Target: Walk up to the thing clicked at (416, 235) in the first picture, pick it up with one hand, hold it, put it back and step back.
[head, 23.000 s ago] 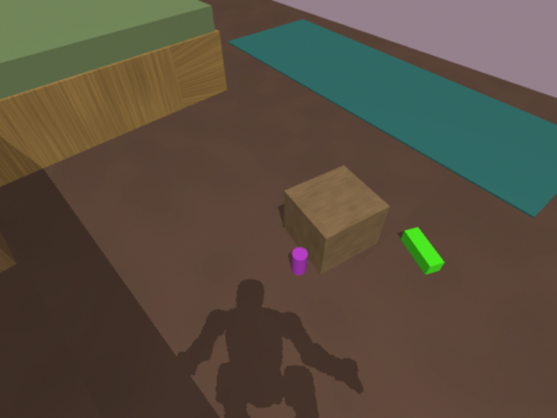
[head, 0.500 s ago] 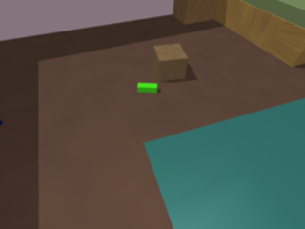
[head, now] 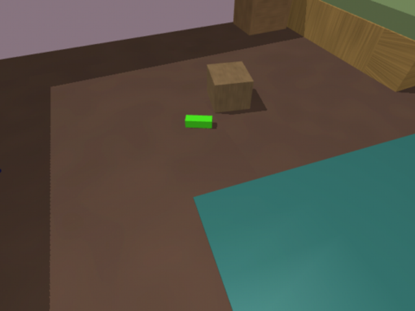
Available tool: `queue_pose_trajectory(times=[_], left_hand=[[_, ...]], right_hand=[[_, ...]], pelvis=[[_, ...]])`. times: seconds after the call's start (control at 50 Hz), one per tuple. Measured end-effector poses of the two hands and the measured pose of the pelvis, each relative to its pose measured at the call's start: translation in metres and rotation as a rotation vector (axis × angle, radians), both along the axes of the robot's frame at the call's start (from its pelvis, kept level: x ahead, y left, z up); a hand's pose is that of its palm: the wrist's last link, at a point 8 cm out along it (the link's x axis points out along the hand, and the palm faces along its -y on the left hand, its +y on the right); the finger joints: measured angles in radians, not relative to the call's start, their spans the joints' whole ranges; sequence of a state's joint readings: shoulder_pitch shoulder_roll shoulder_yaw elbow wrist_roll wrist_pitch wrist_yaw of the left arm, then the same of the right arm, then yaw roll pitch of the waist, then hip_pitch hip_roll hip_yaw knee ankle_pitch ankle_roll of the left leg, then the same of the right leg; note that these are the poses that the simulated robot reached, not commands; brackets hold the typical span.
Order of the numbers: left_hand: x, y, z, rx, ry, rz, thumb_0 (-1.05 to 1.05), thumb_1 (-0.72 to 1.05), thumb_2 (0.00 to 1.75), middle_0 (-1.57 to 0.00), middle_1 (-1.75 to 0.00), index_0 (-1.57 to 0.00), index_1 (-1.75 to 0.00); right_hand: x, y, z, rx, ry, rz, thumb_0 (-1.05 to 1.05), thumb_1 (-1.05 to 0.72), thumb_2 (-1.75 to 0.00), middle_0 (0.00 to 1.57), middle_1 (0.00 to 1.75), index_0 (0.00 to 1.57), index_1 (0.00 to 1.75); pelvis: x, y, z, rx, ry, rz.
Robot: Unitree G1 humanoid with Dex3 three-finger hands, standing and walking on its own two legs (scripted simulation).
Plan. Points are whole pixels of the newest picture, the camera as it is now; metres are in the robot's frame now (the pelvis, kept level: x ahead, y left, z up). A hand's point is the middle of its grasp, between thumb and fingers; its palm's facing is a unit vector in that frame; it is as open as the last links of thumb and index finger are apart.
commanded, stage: stand
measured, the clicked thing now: (198, 121) +1.53 +0.16 -0.75
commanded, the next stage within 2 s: none
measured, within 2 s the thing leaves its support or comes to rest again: neither
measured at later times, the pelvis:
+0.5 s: pelvis +0.00 -0.01 +0.00, yaw +0 degrees
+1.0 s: pelvis +0.00 -0.01 +0.00, yaw +0 degrees
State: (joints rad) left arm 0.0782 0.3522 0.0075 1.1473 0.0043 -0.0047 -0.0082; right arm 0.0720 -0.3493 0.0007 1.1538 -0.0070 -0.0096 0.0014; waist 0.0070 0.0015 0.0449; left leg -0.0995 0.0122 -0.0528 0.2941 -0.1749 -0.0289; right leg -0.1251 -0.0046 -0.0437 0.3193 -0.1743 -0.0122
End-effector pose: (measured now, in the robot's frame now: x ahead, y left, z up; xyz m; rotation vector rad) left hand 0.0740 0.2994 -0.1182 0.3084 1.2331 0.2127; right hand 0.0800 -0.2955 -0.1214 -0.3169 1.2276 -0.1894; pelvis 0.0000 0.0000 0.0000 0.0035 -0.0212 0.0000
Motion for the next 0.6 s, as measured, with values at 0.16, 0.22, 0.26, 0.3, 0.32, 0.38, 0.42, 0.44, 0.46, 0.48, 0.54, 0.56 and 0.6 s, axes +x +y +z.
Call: queue_pose_trajectory(times=[0.16,0.22,0.26,0.3,0.32,0.38,0.42,0.44,0.46,0.48,0.54,0.56,0.6], left_hand=[[-0.0003,-0.0035,0.0012,0.003,-0.001,0.002,0.0,0.9,0.9,-0.2,-0.3,-0.2,-0.3],[-0.0009,-0.0046,0.0013,0.005,0.001,0.002,0.0,0.9,0.9,-0.2,-0.3,-0.2,-0.3],[-0.0014,-0.0053,0.0012,0.005,0.002,0.003,0.0,0.9,0.9,-0.2,-0.3,-0.2,-0.3],[-0.0018,-0.0058,0.0009,0.005,0.006,0.004,0.0,0.9,0.9,-0.2,-0.3,-0.2,-0.3],[-0.0019,-0.006,0.0007,0.005,0.007,0.004,0.0,0.9,0.9,-0.2,-0.3,-0.2,-0.3],[-0.002,-0.0067,0.0003,0.005,0.012,0.005,0.0,0.9,0.9,-0.2,-0.3,-0.2,-0.3],[-0.0017,-0.0071,0.0,0.004,0.013,0.005,0.0,0.9,0.9,-0.2,-0.3,-0.2,-0.3],[-0.0014,-0.0073,0.0,0.004,0.013,0.005,0.0,0.9,0.9,-0.2,-0.3,-0.2,-0.3],[-0.001,-0.0074,-0.0001,0.004,0.013,0.005,0.0,0.9,0.9,-0.2,-0.3,-0.2,-0.3],[-0.0005,-0.0076,-0.0001,0.004,0.012,0.005,0.0,0.9,0.9,-0.2,-0.3,-0.2,-0.3],[0.0012,-0.008,0.0,0.003,0.009,0.003,0.0,0.9,0.9,-0.2,-0.3,-0.2,-0.3],[0.0018,-0.0081,0.0,0.003,0.008,0.003,0.0,0.9,0.9,-0.2,-0.3,-0.2,-0.3],[0.003,-0.0082,0.0001,0.003,0.005,0.002,0.0,0.9,0.9,-0.2,-0.3,-0.2,-0.3]], right_hand=[[-0.004,-0.0028,-0.0024,0.006,0.01,-0.002,0.01,-0.9,-0.9,0.21,0.3,0.2,0.3],[-0.0054,-0.0038,-0.0031,0.008,0.013,-0.004,0.01,-0.9,-0.9,0.21,0.3,0.2,0.3],[-0.0065,-0.0044,-0.0034,0.009,0.017,-0.004,0.01,-0.9,-0.9,0.21,0.3,0.2,0.3],[-0.0076,-0.0051,-0.0038,0.009,0.022,-0.004,0.01,-0.9,-0.9,0.21,0.3,0.2,0.3],[-0.0081,-0.0054,-0.0039,0.009,0.024,-0.004,0.01,-0.9,-0.9,0.21,0.3,0.2,0.3],[-0.0092,-0.0065,-0.0042,0.008,0.03,-0.005,0.01,-0.9,-0.9,0.21,0.3,0.2,0.3],[-0.0093,-0.0072,-0.0042,0.006,0.032,-0.006,0.01,-0.9,-0.9,0.21,0.3,0.2,0.3],[-0.0093,-0.0075,-0.004,0.005,0.033,-0.005,0.01,-0.9,-0.9,0.21,0.3,0.2,0.3],[-0.0091,-0.0077,-0.0039,0.004,0.033,-0.005,0.01,-0.9,-0.9,0.21,0.3,0.2,0.3],[-0.0089,-0.008,-0.0038,0.003,0.032,-0.005,0.01,-0.9,-0.9,0.21,0.3,0.2,0.3],[-0.0076,-0.0083,-0.0034,0.001,0.029,-0.005,0.01,-0.9,-0.9,0.21,0.3,0.2,0.3],[-0.007,-0.0082,-0.0032,0.001,0.027,-0.004,0.01,-0.9,-0.9,0.21,0.3,0.2,0.3],[-0.0059,-0.0081,-0.0028,0.0,0.023,-0.003,0.01,-0.9,-0.9,0.21,0.3,0.2,0.3]], pelvis=[[0.0004,-0.0039,-0.0002,0.0,-0.002,0.001],[0.0005,-0.0053,-0.0002,0.0,-0.002,0.001],[0.0009,-0.0062,-0.0003,-0.001,-0.001,0.002],[0.0014,-0.0069,-0.0004,-0.001,0.001,0.002],[0.0018,-0.0072,-0.0004,-0.002,0.001,0.002],[0.003,-0.0079,-0.0005,-0.002,0.002,0.002],[0.0038,-0.0082,-0.0005,-0.003,0.002,0.001],[0.0041,-0.0083,-0.0005,-0.002,0.002,0.001],[0.0044,-0.0084,-0.0005,-0.002,0.002,0.001],[0.0047,-0.0084,-0.0005,-0.002,0.001,0.001],[0.0053,-0.0084,-0.0004,-0.002,0.0,0.0],[0.0054,-0.0084,-0.0004,-0.002,-0.001,0.0],[0.0056,-0.0084,-0.0004,-0.002,-0.002,-0.001]])
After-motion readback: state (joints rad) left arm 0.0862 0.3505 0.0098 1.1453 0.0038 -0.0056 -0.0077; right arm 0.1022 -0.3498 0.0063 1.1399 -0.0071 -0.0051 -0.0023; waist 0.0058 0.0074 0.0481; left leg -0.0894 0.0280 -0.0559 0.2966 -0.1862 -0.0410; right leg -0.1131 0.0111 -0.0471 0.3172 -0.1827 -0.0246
